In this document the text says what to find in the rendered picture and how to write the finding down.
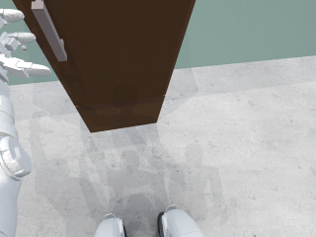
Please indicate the left robot upper arm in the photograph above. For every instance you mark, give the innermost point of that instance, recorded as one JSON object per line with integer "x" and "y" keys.
{"x": 15, "y": 164}

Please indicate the robot left shin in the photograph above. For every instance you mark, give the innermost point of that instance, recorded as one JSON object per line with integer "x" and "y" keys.
{"x": 109, "y": 216}

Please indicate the left robot thigh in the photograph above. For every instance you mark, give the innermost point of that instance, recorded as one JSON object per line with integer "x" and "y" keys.
{"x": 111, "y": 227}

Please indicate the robot left forearm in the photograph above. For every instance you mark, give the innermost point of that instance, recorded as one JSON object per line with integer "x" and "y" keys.
{"x": 7, "y": 116}

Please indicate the handle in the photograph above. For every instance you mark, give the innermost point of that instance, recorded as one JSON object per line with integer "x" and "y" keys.
{"x": 48, "y": 28}

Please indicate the cupboard door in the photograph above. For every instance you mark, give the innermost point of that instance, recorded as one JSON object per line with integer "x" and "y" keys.
{"x": 117, "y": 50}

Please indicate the left robot hand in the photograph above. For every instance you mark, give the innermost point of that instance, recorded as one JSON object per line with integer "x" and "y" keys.
{"x": 8, "y": 44}

